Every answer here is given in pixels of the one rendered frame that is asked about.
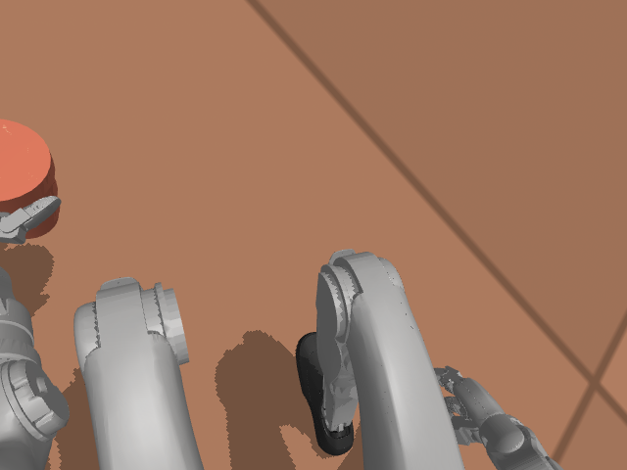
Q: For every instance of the cup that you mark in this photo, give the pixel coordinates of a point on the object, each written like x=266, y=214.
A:
x=27, y=173

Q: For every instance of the right robot foot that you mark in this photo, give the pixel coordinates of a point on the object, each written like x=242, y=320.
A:
x=311, y=379

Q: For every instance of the right robot hand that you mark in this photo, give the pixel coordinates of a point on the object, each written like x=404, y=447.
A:
x=471, y=401

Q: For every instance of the right robot arm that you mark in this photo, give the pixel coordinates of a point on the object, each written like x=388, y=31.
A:
x=513, y=446

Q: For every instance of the left robot arm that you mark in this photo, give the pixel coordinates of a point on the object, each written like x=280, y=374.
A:
x=32, y=409

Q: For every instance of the left robot hand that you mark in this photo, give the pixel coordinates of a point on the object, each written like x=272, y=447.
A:
x=13, y=227

